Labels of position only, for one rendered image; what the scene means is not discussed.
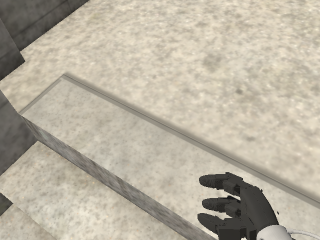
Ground stairs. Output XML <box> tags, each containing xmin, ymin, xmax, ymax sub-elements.
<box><xmin>0</xmin><ymin>114</ymin><xmax>217</xmax><ymax>240</ymax></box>

